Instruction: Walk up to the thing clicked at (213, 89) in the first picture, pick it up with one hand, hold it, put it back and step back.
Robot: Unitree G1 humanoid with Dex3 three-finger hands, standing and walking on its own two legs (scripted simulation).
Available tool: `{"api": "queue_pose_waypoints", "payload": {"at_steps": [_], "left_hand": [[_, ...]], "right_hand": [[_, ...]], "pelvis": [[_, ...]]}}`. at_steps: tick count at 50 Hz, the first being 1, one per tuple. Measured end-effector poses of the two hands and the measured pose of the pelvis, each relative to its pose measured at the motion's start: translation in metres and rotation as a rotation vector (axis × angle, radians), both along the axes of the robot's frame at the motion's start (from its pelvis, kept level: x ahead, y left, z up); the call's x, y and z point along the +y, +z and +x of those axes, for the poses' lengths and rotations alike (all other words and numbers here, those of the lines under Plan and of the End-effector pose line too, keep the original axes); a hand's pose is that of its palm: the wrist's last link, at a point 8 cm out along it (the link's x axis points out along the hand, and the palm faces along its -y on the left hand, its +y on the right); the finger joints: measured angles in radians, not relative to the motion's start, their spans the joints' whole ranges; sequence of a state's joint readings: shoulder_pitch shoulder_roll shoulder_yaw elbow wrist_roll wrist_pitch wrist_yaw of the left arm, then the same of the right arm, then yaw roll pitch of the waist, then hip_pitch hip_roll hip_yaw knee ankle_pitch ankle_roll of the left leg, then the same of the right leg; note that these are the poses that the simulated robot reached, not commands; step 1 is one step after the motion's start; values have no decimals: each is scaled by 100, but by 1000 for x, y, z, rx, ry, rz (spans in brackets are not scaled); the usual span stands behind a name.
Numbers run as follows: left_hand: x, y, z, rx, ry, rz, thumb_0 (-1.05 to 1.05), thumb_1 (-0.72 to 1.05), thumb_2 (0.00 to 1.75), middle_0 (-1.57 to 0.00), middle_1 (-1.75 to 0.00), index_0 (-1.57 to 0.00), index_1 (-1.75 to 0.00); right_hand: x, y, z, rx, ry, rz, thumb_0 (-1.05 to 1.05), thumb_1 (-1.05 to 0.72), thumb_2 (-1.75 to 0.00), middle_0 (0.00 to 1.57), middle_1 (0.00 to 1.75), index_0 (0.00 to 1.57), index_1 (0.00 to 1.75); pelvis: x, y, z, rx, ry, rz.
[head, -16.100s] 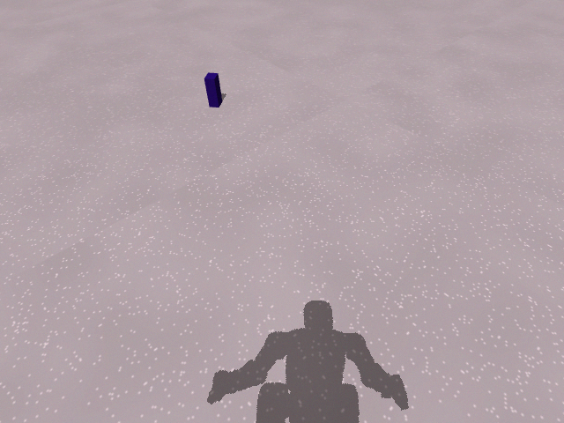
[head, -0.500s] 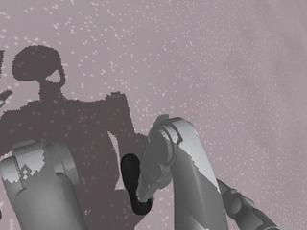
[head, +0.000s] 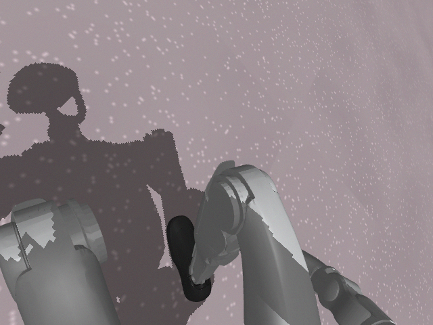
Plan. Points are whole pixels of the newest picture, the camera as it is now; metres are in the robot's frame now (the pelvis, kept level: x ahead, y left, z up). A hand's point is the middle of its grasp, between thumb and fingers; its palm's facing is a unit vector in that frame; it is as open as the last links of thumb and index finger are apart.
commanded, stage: close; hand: left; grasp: from the side
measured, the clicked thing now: out of the picture +0.46 +0.30 -0.19
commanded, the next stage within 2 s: settle in 0.60 s
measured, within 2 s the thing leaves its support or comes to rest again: leaves its support in 1.08 s
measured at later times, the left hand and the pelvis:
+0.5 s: hand out of the picture +0.42 +0.31 -0.18, palm faces +0.44 -0.90 -0.01, open 11.0 cm; pelvis +0.00 +0.00 +0.00, yaw +0 degrees
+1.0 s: hand out of the picture +0.42 +0.31 -0.17, palm faces +0.43 -0.90 -0.01, open 10.8 cm; pelvis +0.00 +0.00 +0.00, yaw +0 degrees
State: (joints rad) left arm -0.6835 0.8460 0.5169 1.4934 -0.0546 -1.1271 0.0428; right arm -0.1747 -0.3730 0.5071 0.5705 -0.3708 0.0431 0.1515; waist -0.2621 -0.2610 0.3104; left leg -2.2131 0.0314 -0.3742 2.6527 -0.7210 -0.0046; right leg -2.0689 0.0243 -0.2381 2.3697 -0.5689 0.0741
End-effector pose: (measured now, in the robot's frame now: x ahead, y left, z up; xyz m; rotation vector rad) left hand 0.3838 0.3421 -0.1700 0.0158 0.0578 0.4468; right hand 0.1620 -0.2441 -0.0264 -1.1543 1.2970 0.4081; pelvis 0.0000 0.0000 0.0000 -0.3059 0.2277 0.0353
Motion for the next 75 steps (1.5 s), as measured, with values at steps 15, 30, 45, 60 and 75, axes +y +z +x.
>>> {"api": "queue_pose_waypoints", "payload": {"at_steps": [15, 30, 45, 60, 75], "left_hand": [[4, -3, -1, -14, 6, -3, 0, -17, 75, -51, -69, -51, -70], [5, -4, -2, -15, 3, -11, 1, -23, 84, -55, -77, -56, -78], [7, -3, -4, -13, 3, -12, 0, -33, 97, -60, -88, -60, -91], [15, 31, -18, -27, -24, 26, 0, -46, 103, -67, -99, -67, -101], [29, 112, -30, -29, -46, 62, 0, -52, 107, -68, -103, -68, -105]], "right_hand": [[2, -1, 3, -4, 4, -3, 0, -88, -90, 20, 30, 20, 30], [8, 0, 18, -24, 29, 0, 0, -88, -90, 20, 30, 20, 30], [8, 0, 18, -27, 20, 3, -1, -90, -90, 20, 30, 20, 30], [5, 0, 19, -50, -59, 55, 0, -91, -90, 20, 30, 20, 30], [2, -9, 31, -149, -223, 204, 0, -91, -90, 20, 30, 20, 30]], "pelvis": [[1, -2, 1, -4, -3, -4], [2, -1, 2, -1, 1, -9], [2, -1, 2, 2, 1, -10], [-2, 9, 5, 54, 23, 12], [-7, 25, 10, 167, 57, 60]]}}
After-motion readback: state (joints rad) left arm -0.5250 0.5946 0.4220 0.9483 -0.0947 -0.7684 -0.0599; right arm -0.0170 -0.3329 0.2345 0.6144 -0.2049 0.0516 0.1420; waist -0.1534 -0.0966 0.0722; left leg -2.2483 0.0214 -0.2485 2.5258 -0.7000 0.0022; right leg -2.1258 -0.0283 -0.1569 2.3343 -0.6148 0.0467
